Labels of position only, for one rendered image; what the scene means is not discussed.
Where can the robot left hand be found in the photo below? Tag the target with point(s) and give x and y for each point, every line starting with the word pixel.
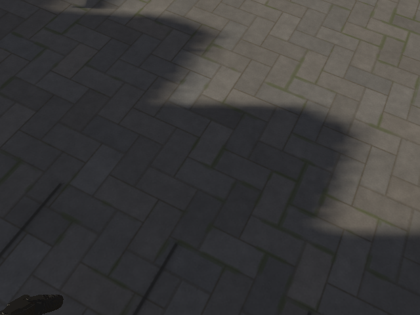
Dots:
pixel 36 305

